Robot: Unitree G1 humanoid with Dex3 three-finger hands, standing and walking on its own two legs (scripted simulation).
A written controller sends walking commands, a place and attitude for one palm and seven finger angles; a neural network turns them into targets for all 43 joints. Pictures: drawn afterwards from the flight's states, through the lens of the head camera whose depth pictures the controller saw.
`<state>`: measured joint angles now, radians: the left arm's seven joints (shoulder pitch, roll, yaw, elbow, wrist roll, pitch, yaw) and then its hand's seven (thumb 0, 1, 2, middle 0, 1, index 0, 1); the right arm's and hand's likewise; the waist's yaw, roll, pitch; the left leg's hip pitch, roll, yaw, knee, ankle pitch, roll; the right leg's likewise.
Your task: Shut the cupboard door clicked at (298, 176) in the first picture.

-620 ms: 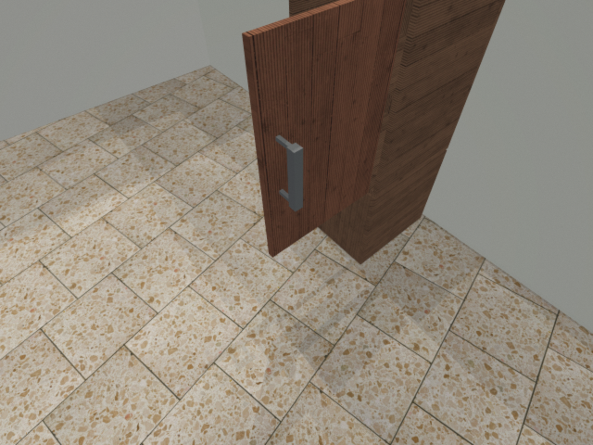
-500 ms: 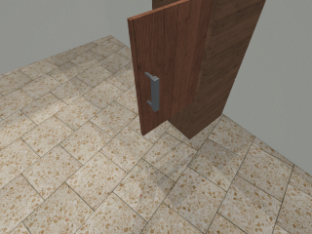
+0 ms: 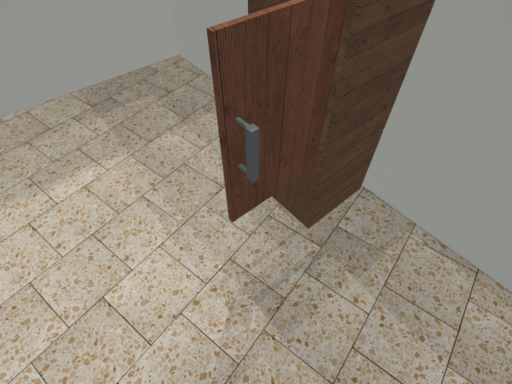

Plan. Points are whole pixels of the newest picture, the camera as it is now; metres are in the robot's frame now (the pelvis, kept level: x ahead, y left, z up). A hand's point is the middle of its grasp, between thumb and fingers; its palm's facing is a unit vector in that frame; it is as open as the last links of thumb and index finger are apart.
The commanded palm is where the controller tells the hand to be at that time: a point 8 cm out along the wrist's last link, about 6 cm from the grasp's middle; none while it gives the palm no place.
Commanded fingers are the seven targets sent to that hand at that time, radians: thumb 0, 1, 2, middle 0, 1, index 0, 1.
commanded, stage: look at it before walking up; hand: left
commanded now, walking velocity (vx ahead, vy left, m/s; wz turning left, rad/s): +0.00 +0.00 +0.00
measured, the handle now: (246, 150) +0.63 +0.06 -0.05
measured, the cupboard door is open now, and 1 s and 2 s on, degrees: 90 90 90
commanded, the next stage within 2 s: walk around to get in front in 0.22 s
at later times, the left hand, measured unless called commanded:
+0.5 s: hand out of the picture +0.03 +0.22 -0.17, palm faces -0.02 -0.96 -0.26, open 7.4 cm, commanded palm none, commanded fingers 0.00 0.90 0.90 -0.20 -0.30 -0.20 -0.30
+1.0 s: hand out of the picture +0.05 +0.16 -0.16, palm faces -0.23 -0.93 -0.29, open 7.4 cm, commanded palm none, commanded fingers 0.00 0.90 0.90 -0.20 -0.30 -0.20 -0.30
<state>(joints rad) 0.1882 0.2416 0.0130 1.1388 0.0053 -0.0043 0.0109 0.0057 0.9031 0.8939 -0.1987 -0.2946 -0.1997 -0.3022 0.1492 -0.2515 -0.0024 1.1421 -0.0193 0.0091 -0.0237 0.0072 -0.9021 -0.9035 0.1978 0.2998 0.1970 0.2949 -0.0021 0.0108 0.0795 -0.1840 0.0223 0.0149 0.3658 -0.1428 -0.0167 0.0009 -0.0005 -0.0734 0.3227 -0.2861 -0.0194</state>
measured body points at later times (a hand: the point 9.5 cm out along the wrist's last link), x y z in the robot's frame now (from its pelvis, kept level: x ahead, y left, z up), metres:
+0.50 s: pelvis +0.00 +0.01 +0.00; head +0.03 +0.00 +0.45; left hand +0.04 +0.27 -0.15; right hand +0.04 -0.25 -0.16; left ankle +0.04 +0.13 -0.74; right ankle -0.07 -0.10 -0.74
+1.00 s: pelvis -0.03 -0.03 +0.00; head +0.02 -0.08 +0.44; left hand +0.06 +0.21 -0.14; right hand +0.00 -0.30 -0.16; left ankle +0.00 +0.14 -0.66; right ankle -0.06 -0.09 -0.74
